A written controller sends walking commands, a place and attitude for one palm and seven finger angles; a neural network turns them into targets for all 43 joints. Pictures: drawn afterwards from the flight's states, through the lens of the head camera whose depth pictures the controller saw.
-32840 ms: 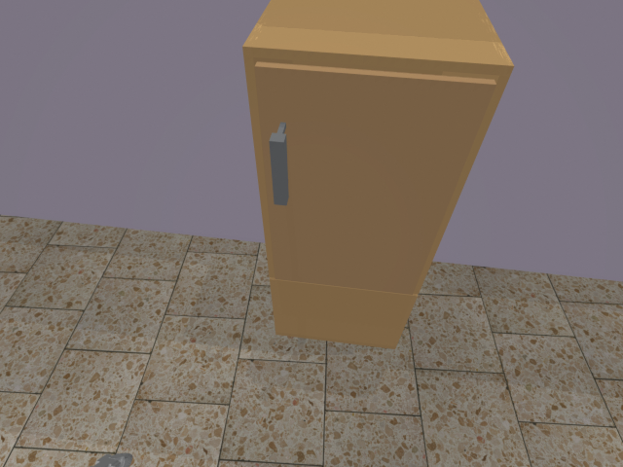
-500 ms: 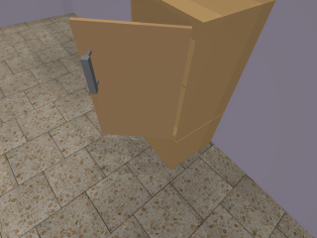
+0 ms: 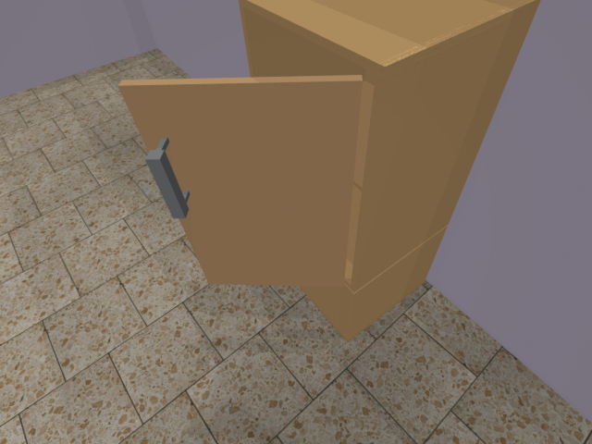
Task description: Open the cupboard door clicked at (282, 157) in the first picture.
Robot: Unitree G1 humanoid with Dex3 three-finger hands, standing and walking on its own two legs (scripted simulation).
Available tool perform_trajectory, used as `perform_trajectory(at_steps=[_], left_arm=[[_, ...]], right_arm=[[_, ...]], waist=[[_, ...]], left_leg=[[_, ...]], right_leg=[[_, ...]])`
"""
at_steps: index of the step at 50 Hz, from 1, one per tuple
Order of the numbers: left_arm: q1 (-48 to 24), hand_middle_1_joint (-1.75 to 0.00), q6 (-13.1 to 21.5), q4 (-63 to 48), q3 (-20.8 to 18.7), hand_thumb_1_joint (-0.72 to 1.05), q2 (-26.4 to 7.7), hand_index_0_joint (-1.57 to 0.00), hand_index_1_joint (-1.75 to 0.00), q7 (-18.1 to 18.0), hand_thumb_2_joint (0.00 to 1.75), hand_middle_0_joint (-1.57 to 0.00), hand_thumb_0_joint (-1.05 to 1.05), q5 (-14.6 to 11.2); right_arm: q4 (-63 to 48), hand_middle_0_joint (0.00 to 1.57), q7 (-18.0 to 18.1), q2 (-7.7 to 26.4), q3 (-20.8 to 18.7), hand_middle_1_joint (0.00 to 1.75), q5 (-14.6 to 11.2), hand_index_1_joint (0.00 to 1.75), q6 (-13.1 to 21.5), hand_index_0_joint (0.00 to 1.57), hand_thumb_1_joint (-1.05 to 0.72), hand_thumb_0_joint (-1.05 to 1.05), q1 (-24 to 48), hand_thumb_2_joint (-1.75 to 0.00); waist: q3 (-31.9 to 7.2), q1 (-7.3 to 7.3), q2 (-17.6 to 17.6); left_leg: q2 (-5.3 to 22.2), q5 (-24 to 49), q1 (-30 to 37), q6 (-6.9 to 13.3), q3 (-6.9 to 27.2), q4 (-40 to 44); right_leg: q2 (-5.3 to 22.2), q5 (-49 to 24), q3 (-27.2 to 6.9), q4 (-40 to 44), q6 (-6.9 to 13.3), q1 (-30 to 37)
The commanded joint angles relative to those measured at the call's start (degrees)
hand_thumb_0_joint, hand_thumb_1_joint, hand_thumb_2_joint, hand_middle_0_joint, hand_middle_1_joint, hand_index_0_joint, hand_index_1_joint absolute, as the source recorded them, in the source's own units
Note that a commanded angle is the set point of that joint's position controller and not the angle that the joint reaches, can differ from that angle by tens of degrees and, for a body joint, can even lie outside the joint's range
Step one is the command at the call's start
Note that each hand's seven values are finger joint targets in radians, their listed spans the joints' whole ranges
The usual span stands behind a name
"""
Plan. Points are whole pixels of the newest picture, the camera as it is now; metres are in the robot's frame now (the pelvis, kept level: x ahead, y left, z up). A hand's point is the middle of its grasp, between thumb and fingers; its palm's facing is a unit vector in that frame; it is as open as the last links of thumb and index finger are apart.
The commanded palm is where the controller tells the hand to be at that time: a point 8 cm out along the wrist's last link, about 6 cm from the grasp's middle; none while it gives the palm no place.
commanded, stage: shuffle to correct the standing spot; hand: left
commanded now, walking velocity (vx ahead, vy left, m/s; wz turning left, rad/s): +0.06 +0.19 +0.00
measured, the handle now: (172, 178) +0.54 +0.27 +0.04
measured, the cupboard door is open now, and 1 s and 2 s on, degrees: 51 51 51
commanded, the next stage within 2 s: come to a stop and stand still in 0.14 s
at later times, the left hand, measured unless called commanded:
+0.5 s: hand out of the picture +0.05 +0.27 -0.18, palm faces +0.07 -0.97 -0.21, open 7.3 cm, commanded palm none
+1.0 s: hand out of the picture +0.02 +0.20 -0.15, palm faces +0.05 -0.98 -0.19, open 7.3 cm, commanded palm none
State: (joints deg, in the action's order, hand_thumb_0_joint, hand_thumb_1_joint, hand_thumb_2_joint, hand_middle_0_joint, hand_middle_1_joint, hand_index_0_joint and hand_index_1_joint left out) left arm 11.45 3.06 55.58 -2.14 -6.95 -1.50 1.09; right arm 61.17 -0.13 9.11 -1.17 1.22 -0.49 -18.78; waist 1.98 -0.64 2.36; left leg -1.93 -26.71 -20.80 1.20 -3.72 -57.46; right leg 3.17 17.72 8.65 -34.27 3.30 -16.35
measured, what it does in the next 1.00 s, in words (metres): steps on the spot: left foot, then right foot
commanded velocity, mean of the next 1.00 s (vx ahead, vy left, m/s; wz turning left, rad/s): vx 0.00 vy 0.01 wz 0.00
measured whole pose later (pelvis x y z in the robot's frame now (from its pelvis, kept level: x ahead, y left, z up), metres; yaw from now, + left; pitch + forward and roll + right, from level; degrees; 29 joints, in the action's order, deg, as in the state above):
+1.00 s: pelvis +0.02 +0.03 +0.01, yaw +0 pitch +0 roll +1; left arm 18.7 1.1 60.7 -0.8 -6.9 -0.9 1.0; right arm 63.8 0.4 10.2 -2.0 1.0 -2.0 -18.8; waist 0.7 -0.5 0.9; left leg 2.0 -19.5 -20.9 -1.9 -3.3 -44.0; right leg -0.8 15.9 5.3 -21.9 3.7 -6.5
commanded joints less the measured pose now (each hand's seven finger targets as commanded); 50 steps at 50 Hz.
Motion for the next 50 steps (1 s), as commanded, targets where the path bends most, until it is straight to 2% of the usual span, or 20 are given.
perform_trajectory(at_steps=[1,5,11,14,15,16,17,18,19,20,22,28,33,35,36,38,39,40,42,50], left_arm=[[6.61,-0.30,0.18,-0.33,-1.96,0.90,-8.62,-0.20,-0.30,-0.57,0.90,-0.20,0.00,0.34],[6.22,-0.30,-0.25,-0.59,-2.76,0.90,-11.47,-0.20,-0.30,-0.36,0.90,-0.20,0.00,0.47],[8.07,-0.30,-1.80,0.33,-3.82,0.90,-15.27,-0.20,-0.30,-0.34,0.90,-0.20,0.00,0.98],[7.32,-0.30,-2.84,0.74,-3.51,0.90,-14.40,-0.20,-0.30,-0.55,0.90,-0.20,0.00,0.94],[7.61,-0.30,-3.27,0.68,-2.73,0.90,-12.08,-0.20,-0.30,-0.59,0.90,-0.20,0.00,0.72],[10.03,-0.30,-3.81,0.35,-1.78,0.90,-7.93,-0.20,-0.30,-0.49,0.90,-0.20,0.00,0.05],[9.99,-0.30,-4.31,0.01,-0.83,0.90,-6.17,-0.20,-0.30,-0.91,0.90,-0.20,0.00,-0.13],[9.51,-0.30,-4.49,-0.59,-0.63,0.90,-6.48,-0.20,-0.30,-1.32,0.90,-0.20,0.00,0.03],[8.93,-0.30,-4.27,0.11,-0.14,0.90,-5.16,-0.20,-0.30,-1.23,0.90,-0.20,0.00,0.01],[9.76,-0.30,-4.41,2.07,-0.36,0.90,-5.07,-0.20,-0.30,-1.21,0.90,-0.20,0.00,0.11],[9.69,-0.30,-4.91,2.84,-0.62,0.90,-7.00,-0.20,-0.30,-0.71,0.90,-0.20,0.00,-0.02],[6.20,-0.30,-6.11,0.27,-1.19,0.90,-6.74,-0.20,-0.30,0.30,0.90,-0.20,0.00,0.43],[5.91,-0.30,-5.29,-0.68,-1.17,0.90,-5.02,-0.20,-0.30,0.69,0.90,-0.20,0.00,0.24],[10.20,-0.30,-4.65,1.11,-1.17,0.90,-4.21,-0.20,-0.30,0.72,0.90,-0.20,0.00,0.17],[11.91,-0.30,-4.33,1.92,-1.28,0.90,-5.22,-0.20,-0.30,0.57,0.90,-0.20,0.00,0.47],[10.19,-0.30,-3.36,1.16,-1.31,0.90,-10.79,-0.20,-0.30,-0.06,0.90,-0.20,0.00,0.72],[7.49,-0.30,-3.22,0.02,-0.96,0.90,-11.19,-0.20,-0.30,-0.07,0.90,-0.20,0.00,0.45],[6.36,-0.30,-2.20,0.10,-0.83,0.90,-9.40,-0.20,-0.30,-0.26,0.90,-0.20,0.00,0.46],[5.63,-0.30,-1.43,1.00,-0.28,0.90,-7.48,-0.20,-0.30,-0.10,0.90,-0.20,0.00,-0.03],[11.88,-0.30,-1.05,4.05,-1.09,0.90,-9.29,-0.20,-0.30,-0.54,0.90,-0.20,0.00,0.16]], right_arm=[[-3.76,0.20,-0.48,3.25,-1.43,0.30,0.37,0.30,-0.18,0.20,-0.90,0.00,-1.30,-0.90],[-4.61,0.20,-0.70,2.51,-1.41,0.30,-0.03,0.30,-1.07,0.20,-0.90,0.00,0.79,-0.90],[-8.10,0.20,-0.72,3.73,-1.23,0.30,-0.59,0.30,-0.54,0.20,-0.90,0.00,7.05,-0.90],[-6.84,0.20,-0.10,4.13,-1.37,0.30,-0.62,0.30,0.39,0.20,-0.90,0.00,2.36,-0.90],[-5.76,0.20,0.30,6.12,-1.77,0.30,-0.44,0.30,0.97,0.20,-0.90,0.00,-1.15,-0.90],[-6.09,0.20,0.72,11.41,-2.74,0.30,-0.01,0.30,1.52,0.20,-0.90,0.00,-3.20,-0.90],[-6.47,0.20,1.36,13.69,-2.84,0.30,-0.23,0.30,1.03,0.20,-0.90,0.00,-3.98,-0.90],[-7.19,0.20,1.63,12.52,-2.53,0.30,0.08,0.30,0.84,0.20,-0.90,0.00,-2.39,-0.90],[-7.04,0.20,2.10,10.73,-1.84,0.30,0.37,0.30,1.44,0.20,-0.90,0.00,0.25,-0.90],[-6.35,0.20,2.48,9.42,-1.33,0.30,0.35,0.30,1.75,0.20,-0.90,0.00,2.75,-0.90],[-6.66,0.20,2.64,7.84,-0.84,0.30,0.13,0.30,1.43,0.20,-0.90,0.00,5.24,-0.90],[-5.97,0.20,3.24,9.93,-2.78,0.30,0.55,0.30,0.51,0.20,-0.90,0.00,3.23,-0.90],[-5.69,0.20,2.53,10.16,-3.58,0.30,1.02,0.30,0.24,0.20,-0.90,0.00,3.50,-0.90],[-5.52,0.20,2.06,9.89,-3.60,0.30,0.78,0.30,-0.09,0.20,-0.90,0.00,4.42,-0.90],[-5.40,0.20,1.79,8.10,-3.45,0.30,0.46,0.30,-0.24,0.20,-0.90,0.00,4.30,-0.90],[-7.13,0.20,1.12,1.19,-1.41,0.30,-0.14,0.30,-0.59,0.20,-0.90,0.00,6.84,-0.90],[-7.31,0.20,0.65,2.92,-1.42,0.30,0.11,0.30,-0.62,0.20,-0.90,0.00,7.74,-0.90],[-6.21,0.20,0.45,3.32,-1.59,0.30,0.65,0.30,-0.51,0.20,-0.90,0.00,7.92,-0.90],[-2.88,0.20,0.55,3.34,-1.34,0.30,0.56,0.30,-0.25,0.20,-0.90,0.00,4.30,-0.90],[-2.09,0.20,1.06,3.07,-0.87,0.30,-0.36,0.30,-0.06,0.20,-0.90,0.00,3.58,-0.90]], waist=[[2.15,0.28,-10.91],[0.01,0.16,-9.96],[-1.78,-2.59,-13.21],[-3.72,-0.11,-12.44],[-6.12,1.23,-7.45],[-8.76,1.23,7.55],[-9.38,1.77,10.69],[-6.35,1.44,4.70],[-4.23,0.66,3.17],[-4.74,-0.26,9.14],[-3.12,-0.42,9.57],[-3.17,1.61,2.38],[-4.47,1.98,6.31],[-5.60,-0.16,3.82],[-4.93,-0.82,-0.34],[1.19,-0.97,-17.62],[2.34,-1.10,-13.89],[5.19,-0.80,-16.90],[5.66,0.48,-11.16],[1.84,-2.01,-8.30]], left_leg=[[5.29,7.53,-11.63,-2.44,3.48,-8.32],[5.29,10.85,-9.31,-3.98,0.82,-0.70],[3.43,9.14,-4.34,-4.35,-2.08,16.29],[2.32,16.00,8.23,-3.58,-3.37,29.92],[5.44,23.85,15.35,-2.78,-1.96,34.16],[17.91,42.81,21.15,1.95,12.19,34.61],[24.22,53.47,16.11,8.22,18.04,37.71],[25.58,52.73,12.11,11.34,15.79,37.48],[23.61,51.56,8.92,10.76,14.42,38.75],[21.70,50.67,7.97,9.22,12.82,39.02],[19.22,48.22,6.41,8.24,8.92,38.73],[21.60,36.58,9.75,9.95,11.68,39.61],[20.07,23.43,8.88,8.49,12.70,40.48],[16.47,11.53,3.84,5.20,9.54,39.26],[12.77,6.04,0.02,2.48,6.54,36.82],[4.31,1.15,-7.61,-2.37,-1.21,23.25],[5.16,-0.19,-5.47,-1.92,0.90,19.36],[5.32,3.92,-7.06,-1.52,2.27,16.22],[5.19,7.66,-5.97,-2.04,1.75,12.41],[4.73,4.35,-7.15,-3.73,1.33,14.69]], right_leg=[[15.90,-24.16,-13.86,19.57,6.00,3.56],[14.48,-25.17,-9.24,18.56,5.47,3.56],[15.42,-25.90,-9.79,13.18,4.92,7.19],[12.37,-22.14,-7.82,5.65,2.28,3.10],[8.86,-14.54,-5.25,-0.77,0.12,0.85],[2.39,6.04,-1.26,-8.84,-3.47,-7.41],[0.40,19.55,-5.14,-17.09,-4.13,-7.11],[1.53,18.81,-7.45,-21.96,-3.21,-6.14],[1.64,15.73,-8.15,-22.87,-3.35,-6.02],[1.65,13.06,-9.98,-23.06,-3.78,-5.14],[1.32,9.33,-10.04,-23.04,-4.25,-4.64],[-0.48,10.89,-8.30,-20.33,-4.45,-7.63],[-1.01,10.39,-6.69,-6.08,-3.40,-1.63],[-2.18,1.57,-4.09,6.18,-3.01,7.75],[-1.24,-1.62,-5.48,12.75,-2.58,12.27],[13.56,12.65,-23.56,26.25,3.14,6.31],[15.54,18.25,-23.98,28.09,5.15,1.27],[12.77,10.78,-23.26,27.88,4.10,0.38],[10.85,-2.15,-18.27,24.90,4.23,3.43],[14.55,-31.32,-17.11,17.29,8.07,15.19]])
